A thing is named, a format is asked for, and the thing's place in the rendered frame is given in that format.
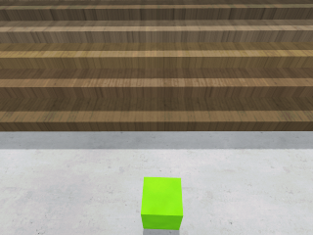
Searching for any carton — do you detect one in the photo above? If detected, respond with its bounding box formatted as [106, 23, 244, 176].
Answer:
[141, 176, 184, 230]

